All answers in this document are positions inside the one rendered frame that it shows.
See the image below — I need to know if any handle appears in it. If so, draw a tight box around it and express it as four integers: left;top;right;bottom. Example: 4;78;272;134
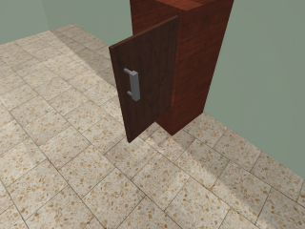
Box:
124;68;140;101

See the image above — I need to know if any cupboard door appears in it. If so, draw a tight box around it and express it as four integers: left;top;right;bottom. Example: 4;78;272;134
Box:
109;15;179;143

